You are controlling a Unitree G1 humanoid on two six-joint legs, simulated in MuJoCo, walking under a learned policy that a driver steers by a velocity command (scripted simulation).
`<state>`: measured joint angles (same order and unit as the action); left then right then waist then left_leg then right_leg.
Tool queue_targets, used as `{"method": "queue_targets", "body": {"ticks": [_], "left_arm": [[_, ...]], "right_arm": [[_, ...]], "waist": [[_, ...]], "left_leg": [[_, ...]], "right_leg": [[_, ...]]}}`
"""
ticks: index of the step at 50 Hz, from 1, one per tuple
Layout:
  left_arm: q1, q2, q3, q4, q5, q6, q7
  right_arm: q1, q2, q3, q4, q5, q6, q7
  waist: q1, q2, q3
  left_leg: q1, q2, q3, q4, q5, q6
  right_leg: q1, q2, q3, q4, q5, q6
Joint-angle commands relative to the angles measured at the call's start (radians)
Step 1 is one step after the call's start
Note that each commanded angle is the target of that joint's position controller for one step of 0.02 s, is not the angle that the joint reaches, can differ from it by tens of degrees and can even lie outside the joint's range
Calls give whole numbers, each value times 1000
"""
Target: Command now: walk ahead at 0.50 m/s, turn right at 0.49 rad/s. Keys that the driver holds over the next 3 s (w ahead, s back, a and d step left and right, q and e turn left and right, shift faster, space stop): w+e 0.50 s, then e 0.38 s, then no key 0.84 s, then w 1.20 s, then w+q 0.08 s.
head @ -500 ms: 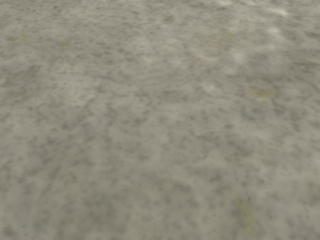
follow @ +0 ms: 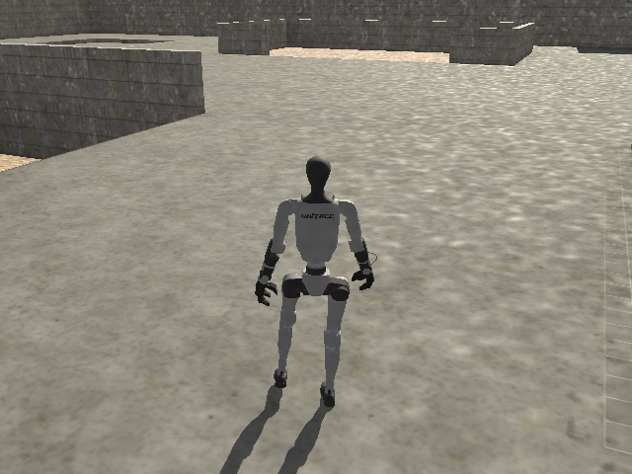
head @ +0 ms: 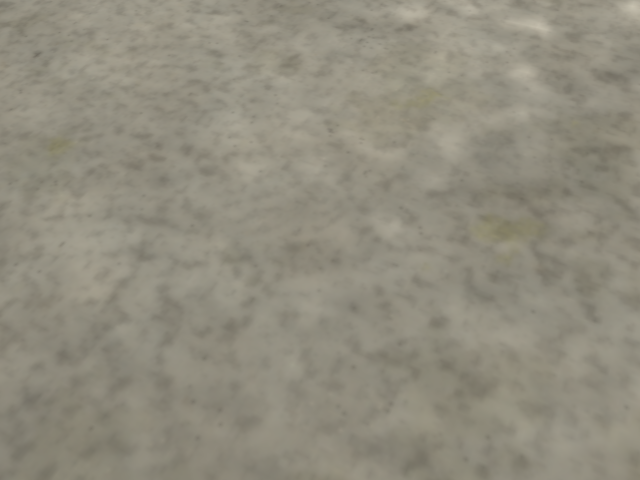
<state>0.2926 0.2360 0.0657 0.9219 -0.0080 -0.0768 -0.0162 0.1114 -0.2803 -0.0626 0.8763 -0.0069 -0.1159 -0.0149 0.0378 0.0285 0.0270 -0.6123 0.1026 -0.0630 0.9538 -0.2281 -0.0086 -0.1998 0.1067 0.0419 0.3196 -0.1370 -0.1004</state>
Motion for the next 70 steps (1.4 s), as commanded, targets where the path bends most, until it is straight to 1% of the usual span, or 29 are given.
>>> {"method": "queue_targets", "body": {"ticks": [1, 4, 8, 12, 13, 14, 15, 16, 17, 19, 22, 30, 34, 36, 37, 38, 39, 40, 42, 46, 50, 55, 58, 59, 60, 61, 62, 64, 70], "left_arm": [[-20, 184, 41, -78, -6, -14, 24], [31, 182, 43, -70, -11, -5, 31], [82, 171, 43, -59, -21, 7, 36], [53, 157, 42, -92, -9, 21, 42], [37, 109, 23, -117, 2, 18, 36], [174, 32, 1, -140, -18, 4, 32], [189, 107, 7, -138, -35, 0, 33], [103, 189, 28, -144, -36, 4, 34], [38, 190, 32, -156, -28, 10, 37], [2, 157, 39, -176, -16, 20, 32], [-5, 100, 30, -206, -22, 40, 23], [-189, 71, 14, -300, -4, 33, -17], [-192, 122, 35, -342, 0, 45, -43], [-25, 188, 71, -306, 2, 46, -40], [74, 250, 96, -284, 5, 48, -19], [58, 351, 105, -300, 9, 58, 7], [35, 348, 91, -357, 23, 48, -3], [6, 279, 77, -373, 19, 48, -10], [-92, 219, 58, -369, -6, 51, -4], [-158, 213, 53, -384, 23, 61, 13], [-153, 212, 50, -370, 17, 73, 33], [-145, 183, 32, -349, 26, 87, 28], [-127, 133, 7, -325, 19, 90, 24], [-80, 104, -3, -311, 26, 86, 25], [-14, 92, -2, -308, 31, 78, 22], [-63, 120, 4, -321, 32, 72, 23], [-96, 137, 10, -321, 32, 72, 23], [-140, 122, 9, -314, 38, 87, 25], [-121, 106, 9, -284, 29, 83, 23]], "right_arm": [[-48, -62, -16, -71, -5, 3, -5], [-154, -40, -5, -108, 5, -5, 7], [-212, -76, -9, -146, 17, -15, 22], [-36, -146, -37, -115, 12, -37, 23], [123, -197, -52, -95, -4, -40, 17], [246, -286, -76, -70, -15, -25, 12], [247, -213, -61, -66, 7, -15, 18], [185, -130, -38, -91, 11, -11, 18], [128, -105, -29, -101, 5, -4, 18], [65, -68, -16, -92, -9, 1, 20], [68, -88, -26, -72, -2, -9, 22], [86, -157, -44, -56, 8, 22, -6], [96, -205, -58, -58, 38, 50, -17], [74, -205, -60, -72, 49, 64, -22], [112, -175, -49, -74, 31, 61, -18], [199, -48, -11, -106, -42, 55, -4], [250, -96, -2, -119, -16, 42, 11], [139, -168, -21, -131, 19, 41, 17], [73, -151, -17, -141, 8, 58, -2], [123, -133, -19, -137, -2, 98, -17], [92, -99, -5, -145, -3, 113, -23], [37, -98, -3, -170, 3, 113, -14], [85, -74, 0, -160, -7, 97, 4], [95, -115, -5, -168, -26, 92, 7], [54, -192, -18, -181, -38, 93, 3], [27, -136, -7, -174, -40, 93, 5], [-18, -95, 6, -188, -33, 88, 7], [17, -104, 4, -177, -19, 79, 10], [78, -84, 13, -170, -11, 75, 3]], "waist": [[-21, -75, -3], [21, -102, 6], [32, -109, -4], [-72, -137, -93], [-145, -70, -231], [-109, 221, -386], [-107, 271, -387], [-125, 140, -236], [-112, 58, -143], [-67, 67, -44], [-48, 76, -23], [-83, 40, -3], [-55, 73, -39], [39, 54, -117], [82, -31, -178], [-22, -309, -263], [-11, -276, -492], [42, -126, -445], [-10, -24, -236], [-81, -92, -184], [-60, -117, -212], [-23, -166, -146], [-60, -148, -128], [-43, -86, -127], [33, 104, -103], [20, 192, -87], [19, 164, -66], [-15, 137, -60], [-40, 7, -29]], "left_leg": [[6, -21, 9, -208, 191, -30], [99, -72, 26, -387, 345, -30], [113, -85, -15, -486, 311, -19], [376, -82, -3, -548, 176, 44], [636, 53, -114, -505, 146, 104], [1018, 296, -524, -549, 18, 265], [1027, 348, -722, -625, -181, 287], [894, 297, -572, -645, -213, 233], [753, 249, -419, -662, -118, 194], [560, 174, -241, -722, 46, 168], [493, 160, -109, -791, 149, 190], [504, 115, 204, -739, 582, 151], [613, 155, 222, -592, 736, 119], [597, 123, 249, -342, 791, 79], [454, 64, 265, -103, 575, 21], [109, -67, 256, 248, -384, -42], [-40, -153, 28, 490, -543, -59], [-83, -103, -41, 494, -422, -42], [-89, -42, -26, 353, -270, -39], [94, -48, 1, 165, -200, -52], [151, -51, 8, 7, -106, -70], [223, -60, 21, -180, -94, -52], [393, -75, 51, -478, 46, -5], [456, 15, -40, -536, 125, 30], [432, 146, -177, -565, 212, 113], [305, 187, -245, -625, 111, 178], [275, 135, -203, -624, 18, 148], [267, 55, -118, -606, -94, 73], [306, -12, -29, -536, -72, 43]], "right_leg": [[-54, -232, 215, -157, 111, -155], [-90, -199, 193, -140, 67, -114], [37, -242, 284, -46, 33, -96], [69, -211, 330, 167, 171, -53], [-46, -148, 261, 415, 103, -20], [-402, 0, 116, 756, -289, 57], [-562, -66, 127, 925, -460, 64], [-609, -114, 135, 976, -380, 65], [-585, -154, 97, 964, -298, 72], [-517, -210, 87, 875, -207, 74], [-495, -240, 58, 813, -147, 82], [-392, -184, -66, 387, 200, 90], [-316, -131, -102, 292, 71, 42], [-110, -66, -128, 187, 97, -9], [106, -97, -50, 132, 339, -54], [396, -356, 290, 260, 876, -176], [529, -522, 652, 169, 736, -370], [460, -455, 545, 114, 598, -319], [199, -355, 382, 69, 397, -217], [-83, -290, 280, 16, 388, -191], [-115, -263, 240, 17, 249, -164], [-144, -256, 284, 8, -75, -132], [-167, -218, 272, 76, -115, -61], [-201, -167, 233, 141, -170, -1], [-241, -56, 101, 238, -263, 58], [-160, -66, 55, 246, -253, 88], [-96, -87, 59, 221, -171, 95], [-40, -88, 67, 195, -72, 91], [-61, -118, 105, 157, -25, 61]]}}
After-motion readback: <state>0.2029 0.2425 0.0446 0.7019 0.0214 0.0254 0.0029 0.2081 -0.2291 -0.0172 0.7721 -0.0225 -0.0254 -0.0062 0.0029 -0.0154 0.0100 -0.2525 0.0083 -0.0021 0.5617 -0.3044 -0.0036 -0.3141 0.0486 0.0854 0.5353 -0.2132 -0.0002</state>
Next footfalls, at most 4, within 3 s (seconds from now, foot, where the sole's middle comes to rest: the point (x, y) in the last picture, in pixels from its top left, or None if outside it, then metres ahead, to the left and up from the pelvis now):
0.26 left None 0.34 0.14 -0.78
0.74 right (445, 472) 0.50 -0.18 -0.78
1.18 left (339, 420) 0.61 0.04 -0.78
2.44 left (447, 288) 0.96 -0.23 -0.78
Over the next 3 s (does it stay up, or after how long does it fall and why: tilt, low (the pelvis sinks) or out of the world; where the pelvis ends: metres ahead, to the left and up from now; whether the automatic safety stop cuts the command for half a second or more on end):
stays up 0.99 -0.40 -0.02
